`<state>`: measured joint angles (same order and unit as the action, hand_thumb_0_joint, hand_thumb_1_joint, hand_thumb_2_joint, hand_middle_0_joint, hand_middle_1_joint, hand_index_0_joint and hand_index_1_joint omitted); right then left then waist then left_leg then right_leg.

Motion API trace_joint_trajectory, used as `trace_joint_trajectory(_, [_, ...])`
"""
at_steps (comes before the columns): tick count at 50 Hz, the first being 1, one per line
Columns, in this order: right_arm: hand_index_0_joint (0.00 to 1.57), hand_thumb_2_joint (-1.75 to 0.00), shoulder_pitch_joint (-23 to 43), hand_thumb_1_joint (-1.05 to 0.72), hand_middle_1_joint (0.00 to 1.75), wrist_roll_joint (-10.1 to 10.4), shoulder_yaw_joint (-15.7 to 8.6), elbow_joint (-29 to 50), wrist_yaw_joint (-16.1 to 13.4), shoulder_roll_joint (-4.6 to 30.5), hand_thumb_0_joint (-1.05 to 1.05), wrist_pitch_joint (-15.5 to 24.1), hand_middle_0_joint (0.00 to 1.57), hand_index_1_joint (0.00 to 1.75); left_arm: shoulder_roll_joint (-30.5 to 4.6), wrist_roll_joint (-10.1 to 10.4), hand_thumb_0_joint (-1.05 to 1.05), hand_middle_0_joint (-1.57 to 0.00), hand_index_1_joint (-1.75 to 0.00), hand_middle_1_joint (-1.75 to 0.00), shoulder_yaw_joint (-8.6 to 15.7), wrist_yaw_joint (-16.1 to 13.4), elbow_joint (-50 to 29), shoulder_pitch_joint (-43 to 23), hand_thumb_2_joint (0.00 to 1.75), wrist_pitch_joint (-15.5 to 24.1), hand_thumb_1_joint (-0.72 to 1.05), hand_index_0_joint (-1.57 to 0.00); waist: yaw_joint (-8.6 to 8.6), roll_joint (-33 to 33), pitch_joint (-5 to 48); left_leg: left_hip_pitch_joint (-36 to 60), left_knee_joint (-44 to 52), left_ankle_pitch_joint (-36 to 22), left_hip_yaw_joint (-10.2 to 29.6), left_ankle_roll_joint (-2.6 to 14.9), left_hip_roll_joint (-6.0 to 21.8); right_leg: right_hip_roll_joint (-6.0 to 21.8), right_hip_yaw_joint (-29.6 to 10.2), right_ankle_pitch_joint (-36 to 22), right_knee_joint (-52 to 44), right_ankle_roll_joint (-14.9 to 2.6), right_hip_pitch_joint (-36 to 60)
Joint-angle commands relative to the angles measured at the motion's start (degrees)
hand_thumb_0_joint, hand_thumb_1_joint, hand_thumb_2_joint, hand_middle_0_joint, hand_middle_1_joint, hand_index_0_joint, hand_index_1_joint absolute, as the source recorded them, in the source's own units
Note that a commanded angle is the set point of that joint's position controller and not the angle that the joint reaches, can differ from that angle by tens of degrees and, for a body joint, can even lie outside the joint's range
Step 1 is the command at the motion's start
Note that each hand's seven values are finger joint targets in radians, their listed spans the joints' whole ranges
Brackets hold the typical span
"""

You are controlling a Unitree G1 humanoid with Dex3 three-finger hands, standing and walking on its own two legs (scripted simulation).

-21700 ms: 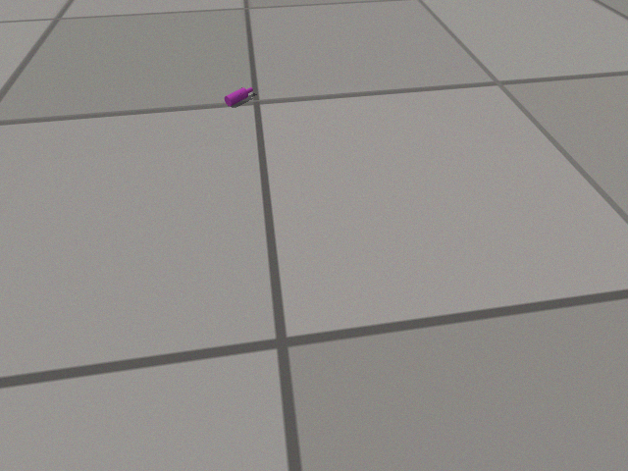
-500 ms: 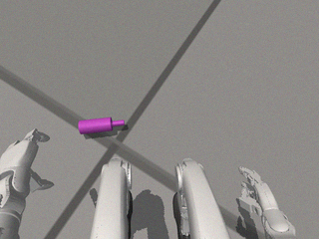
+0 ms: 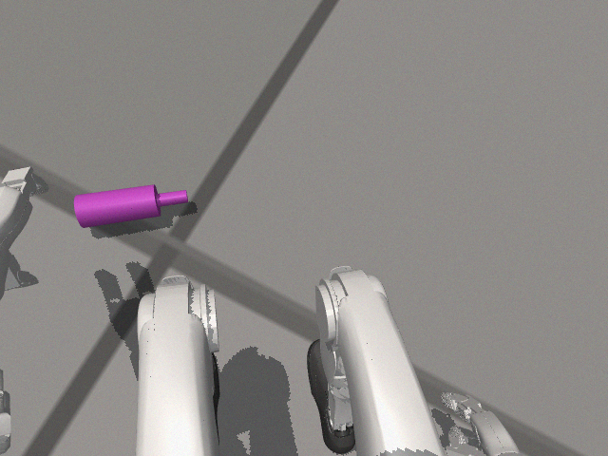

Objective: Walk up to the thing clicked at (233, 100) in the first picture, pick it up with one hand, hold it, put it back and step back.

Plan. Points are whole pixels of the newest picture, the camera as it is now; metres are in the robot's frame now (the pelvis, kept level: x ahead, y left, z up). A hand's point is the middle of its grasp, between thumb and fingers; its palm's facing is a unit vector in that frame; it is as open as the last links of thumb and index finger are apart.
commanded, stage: rise first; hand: left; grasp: from above
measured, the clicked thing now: (135, 203) +0.51 +0.26 -0.34
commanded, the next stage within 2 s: none
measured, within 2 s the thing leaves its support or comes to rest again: neither
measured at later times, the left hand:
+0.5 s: hand (40, 227) +0.42 +0.35 -0.19, palm faces -0.43 -0.09 -0.90, open 13.3 cm
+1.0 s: hand (54, 219) +0.44 +0.34 -0.21, palm faces -0.42 -0.11 -0.90, open 13.8 cm
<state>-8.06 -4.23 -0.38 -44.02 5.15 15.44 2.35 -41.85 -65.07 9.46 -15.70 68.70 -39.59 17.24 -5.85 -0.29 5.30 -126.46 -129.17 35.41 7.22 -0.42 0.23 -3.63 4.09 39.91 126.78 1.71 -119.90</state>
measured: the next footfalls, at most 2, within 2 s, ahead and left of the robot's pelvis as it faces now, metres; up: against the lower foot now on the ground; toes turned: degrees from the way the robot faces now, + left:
none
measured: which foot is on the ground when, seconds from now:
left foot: down 0.00-1.00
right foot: down 0.00-1.00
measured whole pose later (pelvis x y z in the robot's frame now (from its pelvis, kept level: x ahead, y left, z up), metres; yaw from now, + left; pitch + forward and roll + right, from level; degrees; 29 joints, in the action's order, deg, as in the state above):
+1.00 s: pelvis +0.02 +0.00 -0.04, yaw -3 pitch +33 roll -9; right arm -4.7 -8.8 3.2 -43.6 7.4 14.9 1.1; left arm -46.7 -70.8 11.8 -23.4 78.1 -46.9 16.2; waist -9.4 -2.4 1.3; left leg -132.9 -138.6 39.0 9.8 -1.2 1.1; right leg -5.3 6.1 42.1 134.8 2.0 -126.5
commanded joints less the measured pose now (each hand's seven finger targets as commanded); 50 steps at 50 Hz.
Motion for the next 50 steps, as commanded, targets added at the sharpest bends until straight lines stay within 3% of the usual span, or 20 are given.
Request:
trace_joint_trajectory(1, [0.20,-0.90,-6.73,-0.89,0.30,-0.92,-4.03,2.40,-0.27,12.98,0.00,0.31,0.20,0.30,-18.53,-2.41,0.00,-0.21,-0.84,-0.84,3.34,-4.63,-6.57,-16.32,0.89,0.43,-0.39,-0.20,1.00,13.19,35.46,31.86,13.96,-2.54,-3.39,1.49,-0.10,0.05,4.08,-6.32,-12.90,-4.18,8.65])
trace_joint_trajectory(6, [0.20,-0.90,-7.05,-0.90,0.30,-1.83,-3.79,1.46,0.20,12.84,0.00,-0.14,0.20,0.30,-17.35,-4.72,0.00,-0.23,-0.82,-0.82,2.38,-6.66,-3.46,-17.09,0.86,0.38,-0.37,-0.23,0.40,14.36,35.18,32.16,12.44,-4.57,-3.15,1.49,0.17,-0.04,4.47,-8.14,-11.12,-3.83,7.31])
trace_joint_trajectory(10, [0.20,-0.90,-6.56,-0.90,0.30,-2.40,-3.78,1.38,0.41,12.80,0.00,-0.45,0.20,0.30,-19.06,-6.33,0.00,-0.23,-0.83,-0.83,2.67,-7.98,-3.13,-18.77,0.85,0.28,-0.36,-0.23,0.18,15.34,36.28,31.51,10.97,-4.30,-3.50,1.57,0.28,-0.36,4.47,-8.23,-10.32,-3.88,6.98])
trace_joint_trajectory(11, [0.20,-0.90,-6.88,-0.90,0.30,-2.63,-3.70,1.45,0.51,12.50,0.00,-0.41,0.20,0.30,-17.96,-6.21,0.00,-0.23,-0.84,-0.83,2.42,-8.25,-2.96,-18.70,0.86,0.33,-0.37,-0.22,-0.02,14.97,36.62,31.28,10.33,-5.01,-3.71,1.67,0.28,-0.56,4.57,-8.89,-10.38,-3.71,7.81])
trace_joint_trajectory(15, [0.20,-0.90,-6.77,-0.90,0.30,-3.07,-3.38,1.33,0.68,12.48,0.00,-0.37,0.20,0.30,-19.17,-5.96,0.00,-0.22,-0.85,-0.85,3.31,-9.28,-0.91,-19.60,0.85,-0.15,-0.37,-0.22,-0.70,14.84,36.28,30.59,9.62,-4.96,-3.26,1.78,0.51,-0.54,4.82,-9.01,-9.24,-3.59,6.84])
trace_joint_trajectory(17, [0.20,-0.90,-6.86,-0.90,0.30,-3.28,-3.14,1.01,0.68,12.56,0.00,-0.26,0.20,0.30,-17.84,-6.35,0.00,-0.21,-0.87,-0.87,2.35,-9.35,0.23,-19.94,0.87,-0.57,-0.40,-0.21,-1.08,15.06,35.55,30.87,9.72,-4.91,-2.72,1.69,0.63,-0.62,5.19,-9.00,-8.60,-3.62,5.67])
trace_joint_trajectory(20, [0.20,-0.90,-6.66,-0.90,0.30,-3.42,-3.00,1.32,0.69,12.50,0.00,-0.23,0.20,0.30,-19.71,-6.20,0.00,-0.20,-0.88,-0.88,3.39,-9.93,-0.13,-20.72,0.87,-0.95,-0.40,-0.20,-0.88,14.70,36.30,29.19,8.26,-5.24,-3.61,1.85,0.68,-0.82,4.86,-9.81,-8.97,-3.64,7.23])
trace_joint_trajectory(23, [0.20,-0.90,-6.68,-0.90,0.30,-3.73,-2.50,1.20,0.81,12.16,0.00,-0.09,0.20,0.30,-18.87,-5.70,0.00,-0.19,-0.90,-0.90,2.61,-9.76,0.20,-21.09,0.88,-1.16,-0.41,-0.19,-1.40,14.59,36.20,28.53,7.06,-6.55,-3.70,2.00,0.66,-0.98,4.85,-11.14,-8.43,-3.51,8.21])
trace_joint_trajectory(24, [0.20,-0.90,-6.84,-0.90,0.30,-3.68,-2.49,1.12,0.79,12.43,0.00,0.00,0.20,0.30,-19.92,-5.33,0.00,-0.19,-0.90,-0.90,3.63,-9.76,0.66,-20.67,0.88,-1.27,-0.41,-0.19,-1.10,13.94,35.90,28.19,7.14,-6.30,-3.54,2.03,0.66,-0.93,4.87,-10.89,-8.21,-3.54,7.95])
trace_joint_trajectory(32, [0.20,-0.90,-7.05,-0.90,0.30,-4.28,-1.55,1.27,1.12,12.26,0.00,-0.36,0.20,0.30,-21.00,-5.05,0.00,-0.17,-0.92,-0.93,4.34,-9.43,1.76,-20.13,0.89,-1.03,-0.42,-0.18,-1.84,12.49,35.63,25.35,4.64,-7.66,-3.89,2.42,0.75,-1.34,4.75,-12.74,-7.99,-3.29,10.80])
trace_joint_trajectory(34, [0.20,-0.90,-6.82,-0.90,0.30,-4.39,-1.54,1.24,1.13,12.52,0.00,-0.47,0.20,0.30,-22.32,-4.78,0.00,-0.17,-0.93,-0.93,5.39,-9.48,1.44,-19.50,0.90,-0.87,-0.43,-0.17,-1.11,12.79,36.47,25.28,4.37,-7.53,-3.96,2.35,0.77,-1.46,4.71,-12.48,-7.90,-3.31,11.10])
trace_joint_trajectory(41, [0.20,-0.90,-6.86,-0.90,0.30,-4.53,-0.98,1.36,1.40,12.51,0.00,-0.86,0.20,0.30,-22.10,-5.14,0.00,-0.13,-0.96,-0.97,4.71,-9.30,1.70,-20.28,0.94,-0.87,-0.48,-0.13,-1.99,14.15,35.48,25.09,4.01,-7.39,-3.31,2.20,0.99,-1.74,5.28,-12.50,-7.06,-3.51,10.27])
trace_joint_trajectory(42, [0.20,-0.90,-6.77,-0.90,0.30,-4.51,-1.05,1.26,1.39,12.53,0.00,-0.82,0.20,0.30,-21.81,-4.51,0.00,-0.13,-0.96,-0.93,4.96,-9.43,1.57,-20.01,1.02,-0.94,-0.56,-0.10,-2.14,13.34,35.17,25.30,3.80,-7.54,-3.20,2.25,1.06,-1.62,5.32,-12.45,-6.86,-3.45,9.57])
trace_joint_trajectory(50, [0.20,-0.90,-6.95,-0.90,0.30,-4.64,-0.73,1.09,1.53,13.11,0.00,-0.74,0.20,0.30,-21.27,-5.05,0.00,-0.12,-0.97,-0.97,3.91,-10.11,2.29,-21.37,0.97,-0.98,-0.51,-0.11,-2.84,14.45,34.59,24.72,3.92,-6.09,-2.90,2.02,1.05,-1.86,5.87,-11.42,-6.48,-3.62,8.13])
